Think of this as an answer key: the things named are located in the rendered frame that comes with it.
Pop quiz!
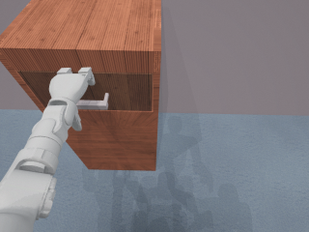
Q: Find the drawer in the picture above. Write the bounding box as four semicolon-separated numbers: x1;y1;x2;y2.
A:
17;70;154;111

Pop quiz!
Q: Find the cabinet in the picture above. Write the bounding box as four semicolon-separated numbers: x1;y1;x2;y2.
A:
0;0;161;171

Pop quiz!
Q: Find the left robot forearm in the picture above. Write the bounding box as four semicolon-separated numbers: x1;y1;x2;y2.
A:
0;97;77;194

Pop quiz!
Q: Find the robot left hand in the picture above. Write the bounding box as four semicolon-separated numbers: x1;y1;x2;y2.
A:
49;67;96;131

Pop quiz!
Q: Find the handle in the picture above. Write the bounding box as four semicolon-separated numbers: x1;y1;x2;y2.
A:
76;93;109;110

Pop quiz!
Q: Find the robot left upper arm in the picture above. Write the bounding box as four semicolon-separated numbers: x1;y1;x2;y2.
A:
0;169;57;232

